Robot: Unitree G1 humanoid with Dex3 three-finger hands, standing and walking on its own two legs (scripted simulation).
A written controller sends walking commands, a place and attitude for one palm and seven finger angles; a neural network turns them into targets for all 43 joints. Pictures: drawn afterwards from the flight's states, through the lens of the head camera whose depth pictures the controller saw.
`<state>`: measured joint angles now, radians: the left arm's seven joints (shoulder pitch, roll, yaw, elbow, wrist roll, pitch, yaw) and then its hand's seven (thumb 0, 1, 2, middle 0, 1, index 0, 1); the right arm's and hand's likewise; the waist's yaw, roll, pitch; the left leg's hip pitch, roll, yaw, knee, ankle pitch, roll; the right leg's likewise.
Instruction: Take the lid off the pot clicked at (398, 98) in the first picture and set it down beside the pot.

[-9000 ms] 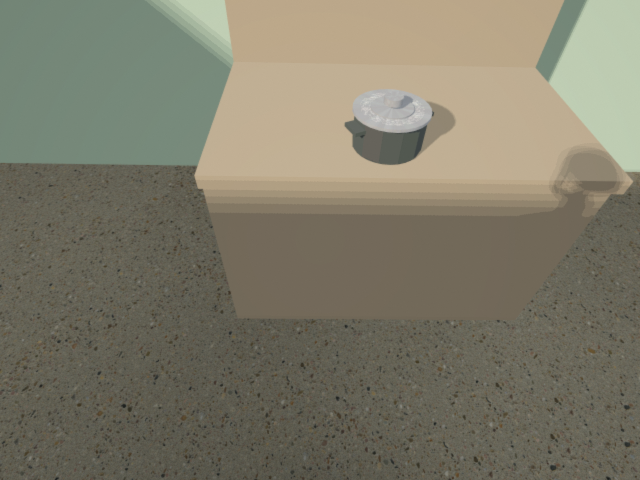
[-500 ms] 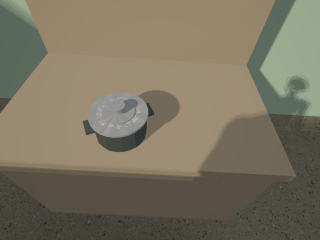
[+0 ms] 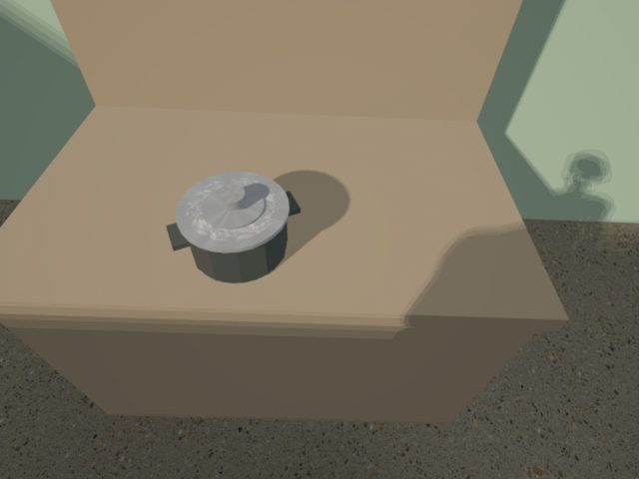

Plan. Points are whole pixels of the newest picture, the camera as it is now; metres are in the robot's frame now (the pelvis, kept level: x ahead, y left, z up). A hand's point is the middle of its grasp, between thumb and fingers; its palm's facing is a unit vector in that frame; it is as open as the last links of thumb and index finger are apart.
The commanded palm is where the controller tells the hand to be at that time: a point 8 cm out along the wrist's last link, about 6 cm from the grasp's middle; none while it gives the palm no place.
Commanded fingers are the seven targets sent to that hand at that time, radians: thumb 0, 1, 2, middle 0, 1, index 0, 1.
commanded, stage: come to a stop and stand still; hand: left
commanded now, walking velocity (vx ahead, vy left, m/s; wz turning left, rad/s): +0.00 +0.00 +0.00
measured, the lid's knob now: (231, 197) +0.52 +0.18 +0.04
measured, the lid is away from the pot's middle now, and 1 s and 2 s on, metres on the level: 0.00 0.00 0.00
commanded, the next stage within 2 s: look again from close up in 0.30 s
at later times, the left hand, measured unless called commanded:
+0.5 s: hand out of the picture -0.04 +0.14 -0.18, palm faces +0.02 -0.99 -0.14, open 7.4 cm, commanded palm none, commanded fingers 0.00 0.90 0.90 -0.20 -0.30 -0.20 -0.30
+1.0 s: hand out of the picture -0.02 +0.15 -0.18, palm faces +0.02 -0.99 -0.14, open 7.4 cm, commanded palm none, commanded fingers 0.00 0.90 0.90 -0.20 -0.30 -0.20 -0.30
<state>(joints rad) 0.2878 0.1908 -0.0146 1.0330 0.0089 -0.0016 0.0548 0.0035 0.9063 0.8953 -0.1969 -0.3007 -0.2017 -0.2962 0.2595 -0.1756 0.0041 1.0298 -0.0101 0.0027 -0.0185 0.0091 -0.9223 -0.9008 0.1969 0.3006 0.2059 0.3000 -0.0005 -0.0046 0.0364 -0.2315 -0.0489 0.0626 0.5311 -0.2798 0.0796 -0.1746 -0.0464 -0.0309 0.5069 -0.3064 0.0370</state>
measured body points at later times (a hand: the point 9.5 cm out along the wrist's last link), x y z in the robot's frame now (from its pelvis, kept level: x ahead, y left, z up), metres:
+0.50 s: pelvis -0.01 -0.01 +0.00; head -0.01 +0.01 +0.45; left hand -0.04 +0.20 -0.17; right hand -0.02 -0.24 -0.15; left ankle +0.01 +0.06 -0.73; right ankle -0.02 -0.15 -0.73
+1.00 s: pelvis +0.00 -0.01 +0.01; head +0.01 +0.02 +0.45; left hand -0.02 +0.20 -0.17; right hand -0.01 -0.23 -0.14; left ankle +0.01 +0.06 -0.73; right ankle -0.02 -0.15 -0.73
